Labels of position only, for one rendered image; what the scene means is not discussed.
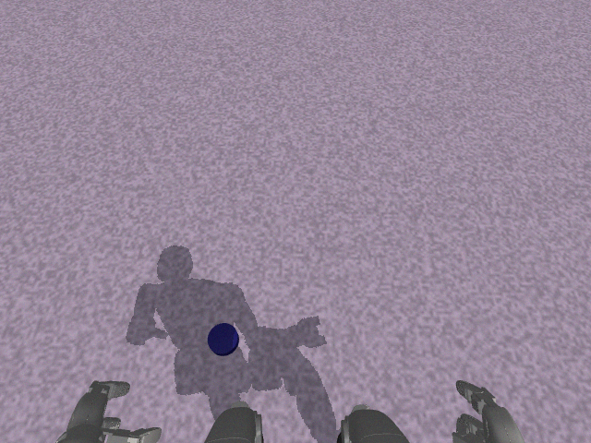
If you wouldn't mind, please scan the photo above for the tin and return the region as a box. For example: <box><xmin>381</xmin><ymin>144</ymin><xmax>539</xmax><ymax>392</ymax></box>
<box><xmin>208</xmin><ymin>323</ymin><xmax>239</xmax><ymax>356</ymax></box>

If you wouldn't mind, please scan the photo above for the left robot arm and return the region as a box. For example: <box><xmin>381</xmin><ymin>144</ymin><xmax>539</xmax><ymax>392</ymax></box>
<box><xmin>55</xmin><ymin>424</ymin><xmax>103</xmax><ymax>443</ymax></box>

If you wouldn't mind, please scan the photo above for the right robot hand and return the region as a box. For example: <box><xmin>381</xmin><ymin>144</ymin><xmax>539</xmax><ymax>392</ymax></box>
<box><xmin>452</xmin><ymin>380</ymin><xmax>525</xmax><ymax>443</ymax></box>

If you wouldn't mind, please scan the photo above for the left robot hand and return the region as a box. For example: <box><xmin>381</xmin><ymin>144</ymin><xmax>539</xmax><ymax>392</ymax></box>
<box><xmin>66</xmin><ymin>380</ymin><xmax>162</xmax><ymax>443</ymax></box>

